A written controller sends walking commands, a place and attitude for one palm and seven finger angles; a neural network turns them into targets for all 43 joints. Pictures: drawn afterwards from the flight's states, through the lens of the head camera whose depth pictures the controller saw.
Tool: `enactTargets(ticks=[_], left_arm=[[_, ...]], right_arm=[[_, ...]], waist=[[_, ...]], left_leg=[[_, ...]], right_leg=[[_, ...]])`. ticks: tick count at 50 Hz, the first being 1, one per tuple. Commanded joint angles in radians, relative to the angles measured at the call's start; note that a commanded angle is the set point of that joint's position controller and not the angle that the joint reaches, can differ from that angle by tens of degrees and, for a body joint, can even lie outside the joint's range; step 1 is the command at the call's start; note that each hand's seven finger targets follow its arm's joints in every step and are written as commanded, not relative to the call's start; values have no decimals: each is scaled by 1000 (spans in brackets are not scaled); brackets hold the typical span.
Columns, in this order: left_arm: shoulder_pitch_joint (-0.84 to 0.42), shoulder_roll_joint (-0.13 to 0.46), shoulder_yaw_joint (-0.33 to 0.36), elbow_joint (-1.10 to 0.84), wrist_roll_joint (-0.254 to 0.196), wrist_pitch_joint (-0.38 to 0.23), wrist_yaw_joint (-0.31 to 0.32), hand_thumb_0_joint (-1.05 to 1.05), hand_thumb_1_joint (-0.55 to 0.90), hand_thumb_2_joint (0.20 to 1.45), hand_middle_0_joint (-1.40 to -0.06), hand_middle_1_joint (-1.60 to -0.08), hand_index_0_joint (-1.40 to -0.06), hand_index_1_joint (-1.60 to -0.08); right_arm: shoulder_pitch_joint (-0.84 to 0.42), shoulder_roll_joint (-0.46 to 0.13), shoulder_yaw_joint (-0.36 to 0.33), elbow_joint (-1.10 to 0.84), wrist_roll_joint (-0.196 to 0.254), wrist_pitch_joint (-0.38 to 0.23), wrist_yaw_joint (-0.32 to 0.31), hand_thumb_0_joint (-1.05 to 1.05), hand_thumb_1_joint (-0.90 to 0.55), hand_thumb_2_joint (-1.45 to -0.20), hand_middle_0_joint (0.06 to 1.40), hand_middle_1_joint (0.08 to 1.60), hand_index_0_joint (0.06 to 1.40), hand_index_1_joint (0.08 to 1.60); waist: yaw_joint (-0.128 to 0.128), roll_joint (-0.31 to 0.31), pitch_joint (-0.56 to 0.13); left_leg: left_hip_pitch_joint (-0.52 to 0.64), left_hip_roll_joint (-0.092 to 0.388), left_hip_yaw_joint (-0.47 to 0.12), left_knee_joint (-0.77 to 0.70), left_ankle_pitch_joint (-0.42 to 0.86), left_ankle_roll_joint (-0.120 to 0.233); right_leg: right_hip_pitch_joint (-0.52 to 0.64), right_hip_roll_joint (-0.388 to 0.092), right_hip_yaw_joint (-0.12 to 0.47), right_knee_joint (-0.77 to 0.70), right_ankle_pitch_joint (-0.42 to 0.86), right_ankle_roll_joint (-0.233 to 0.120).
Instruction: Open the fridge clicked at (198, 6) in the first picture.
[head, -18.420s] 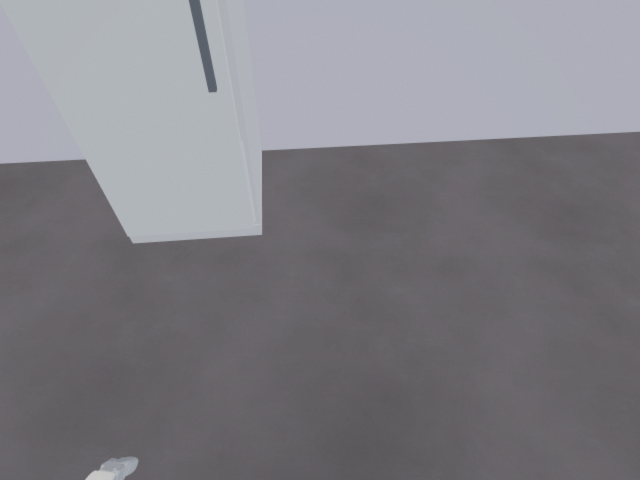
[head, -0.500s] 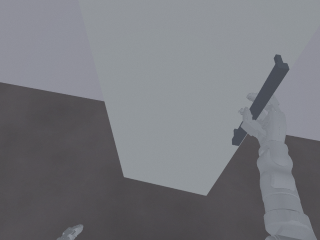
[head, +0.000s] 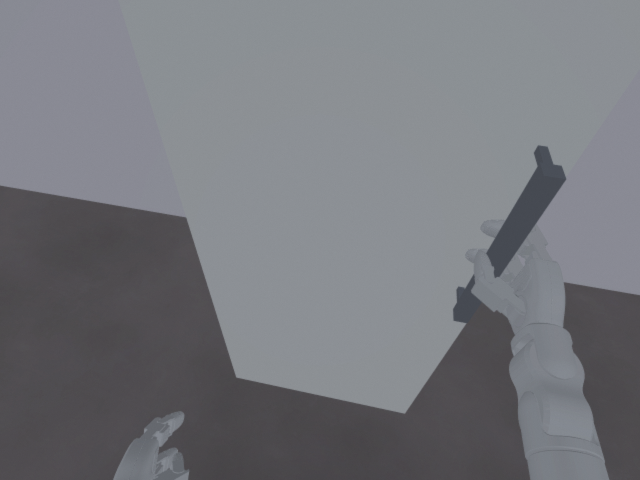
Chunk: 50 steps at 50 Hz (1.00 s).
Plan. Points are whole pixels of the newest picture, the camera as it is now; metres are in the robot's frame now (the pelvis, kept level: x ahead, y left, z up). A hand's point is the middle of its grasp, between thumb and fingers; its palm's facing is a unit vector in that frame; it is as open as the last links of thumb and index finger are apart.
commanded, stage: pull the door a little, standing still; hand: right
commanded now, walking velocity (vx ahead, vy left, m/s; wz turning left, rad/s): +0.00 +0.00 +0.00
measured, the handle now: (494, 248) +0.41 -0.19 +0.10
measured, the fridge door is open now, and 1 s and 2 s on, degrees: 1 16 57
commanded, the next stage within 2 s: walk backward, drawing the door open in 0.08 s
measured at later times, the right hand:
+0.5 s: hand (477, 315) +0.30 -0.14 +0.10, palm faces +0.16 +0.96 -0.24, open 6.1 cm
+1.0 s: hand (457, 359) +0.25 -0.11 +0.10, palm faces +0.31 +0.94 -0.17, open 6.0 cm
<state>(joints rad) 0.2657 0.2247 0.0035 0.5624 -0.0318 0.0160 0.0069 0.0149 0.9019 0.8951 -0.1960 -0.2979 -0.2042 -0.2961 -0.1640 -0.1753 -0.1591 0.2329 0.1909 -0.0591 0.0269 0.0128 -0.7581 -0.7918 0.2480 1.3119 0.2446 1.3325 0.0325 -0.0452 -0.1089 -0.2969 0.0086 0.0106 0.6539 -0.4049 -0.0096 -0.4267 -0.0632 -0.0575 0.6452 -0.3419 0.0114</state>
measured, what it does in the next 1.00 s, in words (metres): steps on the spot: left foot, then right foot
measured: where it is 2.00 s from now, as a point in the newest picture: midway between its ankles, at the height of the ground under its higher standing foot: outside the picture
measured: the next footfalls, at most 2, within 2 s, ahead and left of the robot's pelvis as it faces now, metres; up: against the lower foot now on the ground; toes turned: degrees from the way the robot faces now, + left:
left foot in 0.42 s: +0.08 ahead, +0.07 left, +0.00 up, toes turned +4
right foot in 0.76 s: +0.17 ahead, -0.09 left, +0.00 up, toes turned -9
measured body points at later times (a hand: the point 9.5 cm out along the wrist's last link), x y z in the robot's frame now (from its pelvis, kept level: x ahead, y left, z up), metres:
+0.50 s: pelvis +0.08 +0.01 +0.02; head +0.11 +0.07 +0.46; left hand +0.27 +0.21 -0.09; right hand +0.29 -0.19 +0.11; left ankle +0.04 +0.07 -0.72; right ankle -0.01 -0.13 -0.69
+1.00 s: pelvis +0.04 +0.07 +0.01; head +0.05 +0.07 +0.46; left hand +0.25 +0.23 -0.07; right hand +0.23 -0.16 +0.11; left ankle +0.09 +0.21 -0.70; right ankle +0.13 -0.08 -0.73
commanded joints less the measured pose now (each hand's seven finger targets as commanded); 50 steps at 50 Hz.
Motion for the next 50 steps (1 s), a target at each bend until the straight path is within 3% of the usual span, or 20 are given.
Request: enactTargets(ticks=[1, 8, 9, 10, 11, 14, 16, 19, 21, 23, 24, 25, 29, 36, 37, 39, 41, 44, 46, 50], left_arm=[[-76, 102, 41, -183, 3, -51, -1, 0, 900, 900, -200, -300, -200, -300], [-94, 76, 30, -250, 9, -63, -21, 0, 900, 900, -200, -300, -200, -300], [-84, 84, 32, -248, 13, -65, -20, 0, 900, 900, -200, -300, -200, -300], [-93, 129, 15, -176, 27, -50, 31, 0, 900, 900, -200, -300, -200, -300], [-85, 109, 21, -170, 38, -47, 44, 0, 900, 900, -200, -300, -200, -300], [-96, 119, 21, -191, 61, -39, 42, 0, 900, 900, -200, -300, -200, -300], [-99, 99, 18, -186, 80, -33, 33, 0, 900, 900, -200, -300, -200, -300], [-112, 82, 10, -204, 68, -14, 40, 0, 900, 900, -200, -300, -200, -300], [-156, 67, -9, -244, 58, 0, 58, 0, 900, 900, -200, -300, -200, -300], [-184, 64, -1, -260, 41, -1, 75, 0, 900, 900, -200, -300, -200, -300], [-196, 48, -1, -262, 38, -13, 84, 0, 900, 900, -200, -300, -200, -300], [-202, 40, -8, -250, 43, -28, 92, 0, 900, 900, -200, -300, -200, -300], [-202, 31, -17, -179, 47, -26, 91, 0, 900, 900, -200, -300, -200, -300], [-213, 54, -20, -190, 38, -8, 101, 0, 900, 900, -200, -300, -200, -300], [-196, 76, -16, -193, 34, -8, 99, 0, 900, 900, -200, -300, -200, -300], [-163, 91, 10, -180, 55, -36, 65, 0, 900, 900, -200, -300, -200, -300], [-229, 51, 8, -179, 78, -59, 52, 0, 900, 900, -200, -300, -200, -300], [-245, 48, -4, -152, 69, -84, 72, 0, 900, 900, -200, -300, -200, -300], [-231, 52, -8, -149, 65, -103, 78, 0, 900, 900, -200, -300, -200, -300], [-201, 61, 1, -138, 65, -130, 85, 0, 900, 900, -200, -300, -200, -300]], right_arm=[[93, -78, 12, -440, 22, -103, 49, 0, -900, -900, 450, 1400, 450, 1400], [569, -22, 65, -809, 31, -56, 41, 0, -900, -900, 450, 1400, 450, 1400], [561, -41, 65, -847, 23, -57, 31, 0, -900, -900, 450, 1400, 450, 1400], [143, -265, -26, -761, -126, -80, -46, 0, -900, -900, 450, 1400, 450, 1400], [265, -136, 38, -668, -125, -65, -67, 0, -900, -900, 450, 1400, 450, 1400], [369, -89, 128, -754, -137, -43, -88, 0, -900, -900, 450, 1400, 450, 1400], [448, -66, 137, -760, -149, -29, -111, 0, -900, -900, 450, 1400, 450, 1400], [523, -92, 118, -783, -145, -21, -127, 0, -900, -900, 450, 1400, 450, 1400], [567, -112, 99, -810, -135, -20, -128, 0, -900, -900, 450, 1400, 450, 1400], [609, -108, 71, -706, -128, -35, -122, 0, -900, -900, 450, 1400, 450, 1400], [619, -116, 47, -624, -129, -57, -119, 0, -900, -900, 450, 1400, 450, 1400], [625, -115, 39, -593, -141, -74, -115, 0, -900, -900, 450, 1400, 450, 1400], [529, -80, 61, -623, -168, -106, -112, 0, -900, -900, 450, 1400, 450, 1400], [469, -55, 135, -740, -167, -128, -131, 0, -900, -900, 450, 1400, 450, 1400], [466, -55, 157, -759, -157, -139, -133, 0, -900, -900, 450, 1400, 450, 1400], [495, -51, 170, -749, -184, -152, -160, 0, -900, -900, 450, 1400, 450, 1400], [536, -73, 127, -814, -186, -113, -163, 0, -900, -900, 450, 1400, 450, 1400], [480, -91, 122, -817, -182, -85, -177, 0, -900, -900, 450, 1400, 450, 1400], [454, -59, 161, -802, -178, -76, -176, 0, -900, -900, 450, 1400, 450, 1400], [448, -67, 156, -794, -169, -86, -176, 0, -900, -900, 450, 1400, 450, 1400]], waist=[[-83, 41, -267], [-106, 2, -212], [-90, 12, -193], [-7, 22, -99], [1, 16, -104], [17, -219, -83], [10, -240, -49], [8, -135, -111], [-9, -48, -112], [-53, 279, -86], [-78, 435, -89], [-86, 432, -66], [-47, 190, -102], [-19, 152, -63], [0, 59, -73], [-15, -118, -118], [-30, -41, -71], [-44, -34, 6], [-33, -163, 8], [-20, -250, -10]], left_leg=[[113, -29, 50, -36, 796, 7], [156, -18, 78, -55, 858, 10], [157, -17, 80, -64, 855, 15], [93, -7, 43, -99, 905, -22], [82, -7, 75, -76, 894, -33], [-234, -88, 99, 71, 204, -38], [-286, -77, 84, 21, 8, -13], [-124, -52, 84, -217, 255, -7], [156, -14, 56, -271, 670, -6], [506, 132, -23, -172, 1513, 10], [536, 245, -61, -136, 1698, -14], [484, 268, -49, -128, 1684, -41], [357, 244, 14, -153, 1257, 9], [165, 131, 116, -104, 988, -46], [69, 58, 127, 61, 786, -98], [-207, -63, 3, 526, -190, -92], [-178, -31, -130, 565, -163, -26], [-28, -8, -94, 260, -65, -8], [60, -49, -24, 134, -51, -3], [174, -100, 33, -105, 10, 3]], right_leg=[[267, 38, 11, -11, 679, -39], [297, 18, 5, -42, 804, -30], [293, 18, 7, -39, 803, -30], [357, 37, -33, -41, 838, -55], [384, 30, 1, -53, 923, -55], [728, -59, 136, -140, 1375, -94], [755, -93, 172, -151, 1381, -95], [712, -63, 135, -107, 1232, -62], [453, -26, 100, -109, 1006, -42], [-8, 110, 17, 124, 229, -8], [-143, 150, 46, 284, -150, -21], [-178, 151, 72, 372, -189, -36], [-95, 97, 20, 312, -73, -14], [233, 88, -36, -167, 295, -40], [380, -11, 70, -286, 677, -84], [596, -298, 475, -310, 1187, -274], [294, -326, 589, -366, 701, -261], [104, -212, 410, -402, 203, -180], [42, -152, 344, -477, -75, -135], [16, -78, 309, -494, -155, -82]])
